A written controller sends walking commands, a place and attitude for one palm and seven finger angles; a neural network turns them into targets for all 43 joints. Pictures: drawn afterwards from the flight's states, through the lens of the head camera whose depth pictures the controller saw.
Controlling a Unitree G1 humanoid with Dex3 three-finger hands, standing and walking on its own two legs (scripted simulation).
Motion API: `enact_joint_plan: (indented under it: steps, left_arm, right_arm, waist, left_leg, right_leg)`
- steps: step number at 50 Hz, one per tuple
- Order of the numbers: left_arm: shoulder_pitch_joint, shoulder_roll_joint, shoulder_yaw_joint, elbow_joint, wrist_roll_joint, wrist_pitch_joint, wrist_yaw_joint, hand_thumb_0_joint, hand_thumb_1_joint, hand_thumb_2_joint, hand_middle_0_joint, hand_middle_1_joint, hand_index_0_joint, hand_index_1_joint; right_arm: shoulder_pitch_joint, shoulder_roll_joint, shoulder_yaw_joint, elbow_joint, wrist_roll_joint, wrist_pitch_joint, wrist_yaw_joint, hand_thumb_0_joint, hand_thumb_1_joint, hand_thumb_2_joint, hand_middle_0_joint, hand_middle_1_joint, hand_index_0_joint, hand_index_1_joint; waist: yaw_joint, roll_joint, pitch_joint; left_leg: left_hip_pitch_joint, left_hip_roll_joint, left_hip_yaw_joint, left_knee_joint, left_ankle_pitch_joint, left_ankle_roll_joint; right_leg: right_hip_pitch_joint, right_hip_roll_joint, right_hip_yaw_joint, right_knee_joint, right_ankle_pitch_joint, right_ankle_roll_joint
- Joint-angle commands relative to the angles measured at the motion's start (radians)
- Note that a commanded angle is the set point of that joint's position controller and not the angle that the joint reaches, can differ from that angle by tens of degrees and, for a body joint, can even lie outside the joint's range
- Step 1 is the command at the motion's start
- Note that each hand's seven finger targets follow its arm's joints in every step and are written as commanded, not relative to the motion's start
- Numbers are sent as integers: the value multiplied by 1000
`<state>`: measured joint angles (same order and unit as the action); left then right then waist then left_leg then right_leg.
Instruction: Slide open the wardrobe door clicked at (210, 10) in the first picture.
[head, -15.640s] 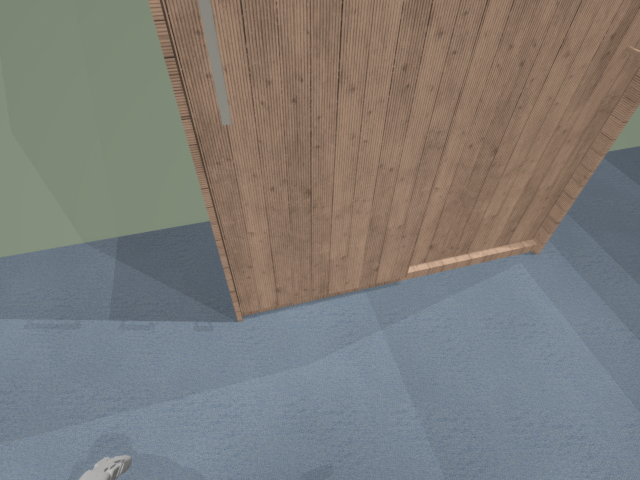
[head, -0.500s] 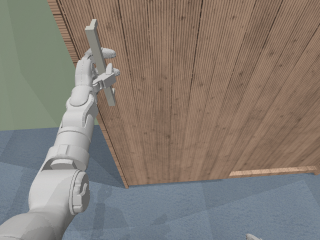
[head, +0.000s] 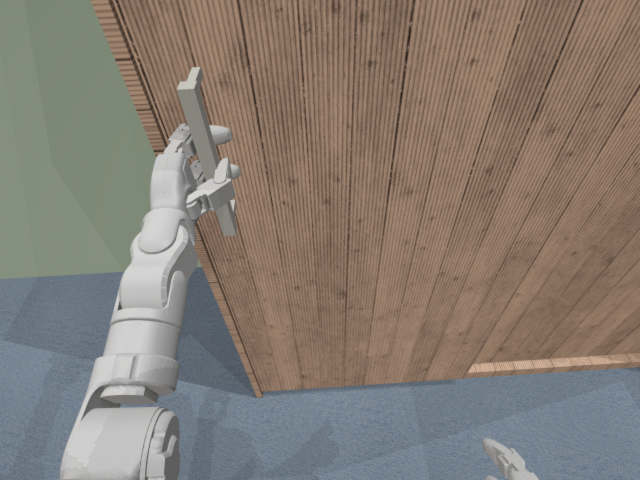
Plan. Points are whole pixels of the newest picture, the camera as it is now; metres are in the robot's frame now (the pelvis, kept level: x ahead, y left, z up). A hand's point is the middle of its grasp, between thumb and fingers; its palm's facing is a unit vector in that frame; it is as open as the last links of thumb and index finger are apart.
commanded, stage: tug the door sideways, standing still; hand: left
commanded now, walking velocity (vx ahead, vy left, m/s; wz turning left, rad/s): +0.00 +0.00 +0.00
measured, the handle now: (214, 160) +0.47 +0.16 +0.17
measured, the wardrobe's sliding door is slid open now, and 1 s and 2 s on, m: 0.00 0.00 0.08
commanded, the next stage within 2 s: step sideways, sliding the door along in 0.60 s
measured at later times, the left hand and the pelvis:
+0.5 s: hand (229, 181) +0.42 +0.13 +0.18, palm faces +0.15 -0.99 -0.02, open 5.6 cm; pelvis -0.02 +0.00 +0.00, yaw +4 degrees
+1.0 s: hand (233, 185) +0.42 +0.13 +0.17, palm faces +0.23 -0.96 -0.14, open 6.0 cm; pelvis -0.02 -0.04 -0.02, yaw +3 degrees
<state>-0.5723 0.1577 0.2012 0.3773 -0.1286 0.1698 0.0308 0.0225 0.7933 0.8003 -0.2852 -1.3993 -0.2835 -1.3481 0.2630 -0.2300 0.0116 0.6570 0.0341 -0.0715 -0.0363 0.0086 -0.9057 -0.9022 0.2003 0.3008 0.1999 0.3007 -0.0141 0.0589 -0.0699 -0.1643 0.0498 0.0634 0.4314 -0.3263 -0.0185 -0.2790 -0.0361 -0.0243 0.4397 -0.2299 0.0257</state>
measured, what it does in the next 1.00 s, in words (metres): stands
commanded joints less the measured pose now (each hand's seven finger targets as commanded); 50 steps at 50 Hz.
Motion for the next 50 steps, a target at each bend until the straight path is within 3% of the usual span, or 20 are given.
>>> enact_joint_plan:
  steps: [1, 3, 5, 8, 12, 14, 18, 22, 30, 35, 36, 37, 38, 39, 42, 43, 44, 46, 49, 50]
  left_arm:
    - [-280, 136, 28, -324, -21, -31, -37, 0, 900, 900, -450, -1400, -450, -1400]
    - [-266, 135, 21, -335, -17, -15, -35, 0, 900, 900, -450, -1400, -450, -1400]
    - [-414, 165, 23, -278, -9, 3, -25, 0, 900, 900, -450, -1400, -450, -1400]
    - [-549, 94, -50, -225, 1, 21, -8, 0, 900, 900, -450, -1400, -450, -1400]
    - [-581, 21, -101, -189, 9, 32, 9, 0, 900, 900, -450, -1400, -450, -1400]
    - [-611, -4, -127, -173, 12, 19, 14, 0, 900, 900, -450, -1400, -450, -1400]
    - [-653, -57, -173, -109, 16, -21, 20, 0, 900, 900, -450, -1400, -450, -1400]
    - [-733, -107, -218, -65, 18, -54, 15, 0, 900, 900, -450, -1400, -450, -1400]
    - [-867, -185, -288, 39, 10, -128, 20, 0, 900, 900, -450, -1400, -450, -1400]
    - [-971, -159, -279, 95, 10, -177, 28, 0, 900, 900, -450, -1400, -450, -1400]
    - [-872, 319, -53, 137, 85, -262, 56, 0, 900, 900, -450, -1400, -450, -1400]
    - [-826, 200, -137, 159, 85, -289, 51, 0, 900, 900, -450, -1400, -450, -1400]
    - [-811, 200, -136, 163, 76, -303, 54, 0, 900, 900, -450, -1400, -450, -1400]
    - [-839, 92, -214, 100, 62, -320, 41, 0, 900, 900, -450, -1400, -450, -1400]
    - [-859, 51, -256, 57, 40, -334, 29, 0, 900, 900, -450, -1400, -450, -1400]
    - [-882, 38, -278, 23, 36, -335, 27, 0, 900, 900, -450, -1400, -450, -1400]
    - [-885, 57, -267, 20, 35, -331, 30, 0, 900, 900, -450, -1400, -450, -1400]
    - [-868, 57, -266, -6, 30, -330, 33, 0, 900, 900, -450, -1400, -450, -1400]
    - [-854, -16, -325, -88, 35, -328, 26, 0, 900, 900, -450, -1400, -450, -1400]
    - [-833, -20, -336, -117, 44, -323, 23, 0, 900, 900, -450, -1400, -450, -1400]
  right_arm:
    - [-79, -113, -37, -155, -4, -27, -15, 0, -900, -900, 200, 300, 200, 300]
    - [-95, -114, -35, -164, -3, -16, -20, 0, -900, -900, 200, 300, 200, 300]
    - [-87, -116, -30, -141, -4, -2, -33, 0, -900, -900, 200, 300, 200, 300]
    - [-75, -110, -29, -123, -5, 2, -43, 0, -900, -900, 200, 300, 200, 300]
    - [-49, -101, -34, -104, -12, 6, -41, 0, -900, -900, 200, 300, 200, 300]
    - [-45, -97, -34, -100, -14, 2, -39, 0, -900, -900, 200, 300, 200, 300]
    - [-42, -98, -34, -91, -16, -9, -38, 0, -900, -900, 200, 300, 200, 300]
    - [-25, -93, -32, -70, -15, -24, -35, 0, -900, -900, 200, 300, 200, 300]
    - [2, -95, -30, -38, -13, -73, -25, 0, -900, -900, 200, 300, 200, 300]
    - [27, -107, -28, -8, -13, -105, -25, 0, -900, -900, 200, 300, 200, 300]
    - [-3, -172, -44, -7, -17, -90, -49, 0, -900, -900, 200, 300, 200, 300]
    - [-6, -144, -37, -12, -16, -76, -56, 0, -900, -900, 200, 300, 200, 300]
    - [-8, -147, -39, -18, -12, -75, -64, 0, -900, -900, 200, 300, 200, 300]
    - [-25, -132, -32, -35, -10, -82, -72, 0, -900, -900, 200, 300, 200, 300]
    - [-43, -124, -36, -39, -14, -71, -86, 0, -900, -900, 200, 300, 200, 300]
    - [-39, -117, -35, -46, -13, -68, -84, 0, -900, -900, 200, 300, 200, 300]
    - [-42, -112, -33, -36, -17, -65, -81, 0, -900, -900, 200, 300, 200, 300]
    - [-34, -119, -36, -32, -14, -59, -72, 0, -900, -900, 200, 300, 200, 300]
    - [-65, -111, -27, -61, 6, -56, -61, 0, -900, -900, 200, 300, 200, 300]
    - [-71, -103, -28, -73, 17, -55, -59, 0, -900, -900, 200, 300, 200, 300]
  waist:
    - [51, -104, -359]
    - [52, -95, -348]
    - [18, -103, -298]
    - [-19, -68, -265]
    - [-27, -41, -342]
    - [-32, -32, -367]
    - [-48, -99, -346]
    - [-58, -42, -357]
    - [-83, -24, -341]
    - [-97, -22, -320]
    - [-25, -42, -262]
    - [-40, -71, -245]
    - [-34, -66, -240]
    - [-50, -1, -220]
    - [-54, 149, -175]
    - [-58, 161, -170]
    - [-59, 138, -145]
    - [-52, 105, -149]
    - [-40, 135, -210]
    - [-34, 10, -261]
  left_leg:
    - [62, -24, 4, 22, 716, 21]
    - [65, -25, 3, 19, 705, 21]
    - [57, -30, -1, 14, 635, 24]
    - [78, -29, -13, 33, 644, 25]
    - [110, -33, -23, 66, 767, 18]
    - [120, -34, -33, 70, 764, 16]
    - [109, -33, -47, 54, 646, 19]
    - [127, -31, -54, 72, 696, 12]
    - [117, -28, -85, 58, 524, -2]
    - [91, -33, -93, 47, 435, -7]
    - [-23, 36, -79, 48, 345, 52]
    - [-38, 38, -72, 27, 247, 60]
    - [-49, 54, -94, 10, 155, 73]
    - [-16, 94, -135, -11, 90, 89]
    - [140, 272, -349, -70, 120, 195]
    - [211, 306, -415, -69, 186, 222]
    - [253, 330, -420, -57, 276, 238]
    - [314, 327, -332, 35, 502, 220]
    - [162, 211, -97, 195, 596, 112]
    - [44, 135, -14, 323, 509, 74]
  right_leg:
    - [322, 30, -47, 55, 697, -48]
    - [320, 28, -46, 49, 675, -49]
    - [274, 32, -43, 32, 632, -46]
    - [210, 33, -45, 30, 599, -45]
    - [203, 33, -55, 61, 669, -45]
    - [196, 31, -55, 64, 651, -44]
    - [169, 35, -59, 52, 552, -41]
    - [130, 37, -58, 66, 545, -43]
    - [53, 44, -63, 56, 372, -46]
    - [26, 45, -62, 53, 311, -48]
    - [81, -9, -40, 45, 192, -24]
    - [100, -18, -41, 62, 154, -24]
    - [89, -14, -49, 96, 76, -29]
    - [27, -1, -60, 152, 18, -29]
    - [-193, 48, -58, 392, -175, -35]
    - [-274, 42, -39, 440, -239, -43]
    - [-322, 29, -18, 456, -272, -48]
    - [-291, 14, -6, 348, -249, -62]
    - [79, 30, -50, 53, 13, -82]
    - [251, -48, 30, 2, 241, -110]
